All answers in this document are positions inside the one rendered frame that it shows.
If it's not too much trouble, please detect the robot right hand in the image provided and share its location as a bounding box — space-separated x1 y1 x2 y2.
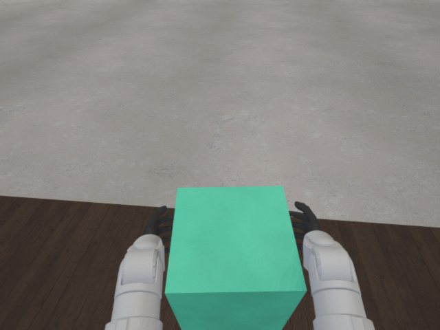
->
289 201 322 251

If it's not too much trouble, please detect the robot left forearm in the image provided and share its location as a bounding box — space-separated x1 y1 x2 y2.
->
104 234 165 330

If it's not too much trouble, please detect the carton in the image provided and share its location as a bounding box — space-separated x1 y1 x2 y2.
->
165 186 307 330

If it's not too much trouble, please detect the robot right forearm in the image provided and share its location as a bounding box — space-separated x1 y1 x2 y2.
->
302 230 375 330

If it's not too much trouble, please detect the robot left hand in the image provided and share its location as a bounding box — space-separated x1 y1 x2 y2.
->
142 206 174 253

